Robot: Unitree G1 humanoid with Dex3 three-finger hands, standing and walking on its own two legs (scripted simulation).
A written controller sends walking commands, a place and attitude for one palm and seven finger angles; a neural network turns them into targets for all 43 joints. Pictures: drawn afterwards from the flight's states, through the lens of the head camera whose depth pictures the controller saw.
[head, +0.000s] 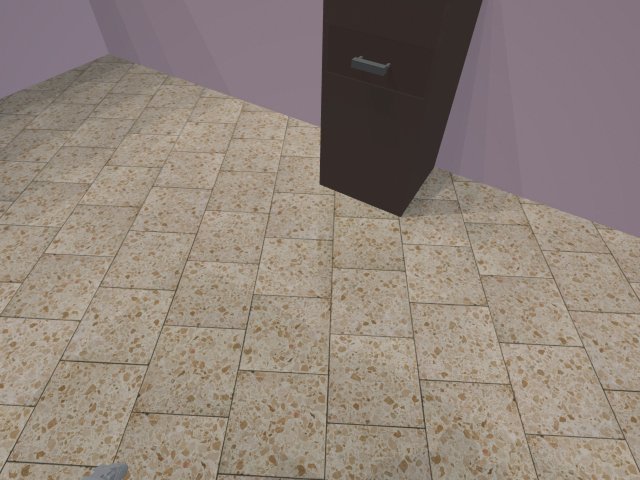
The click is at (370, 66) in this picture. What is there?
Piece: drawer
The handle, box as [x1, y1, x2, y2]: [351, 56, 390, 75]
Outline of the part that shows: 351,60 352,67 381,75 385,73 385,70 390,64 387,63 384,65 363,59 362,56 357,58 354,57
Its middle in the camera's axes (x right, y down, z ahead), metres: +0.18 -0.61 +1.35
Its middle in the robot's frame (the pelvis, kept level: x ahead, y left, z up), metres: +1.42 -0.12 -0.11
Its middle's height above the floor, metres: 0.66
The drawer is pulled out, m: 0.00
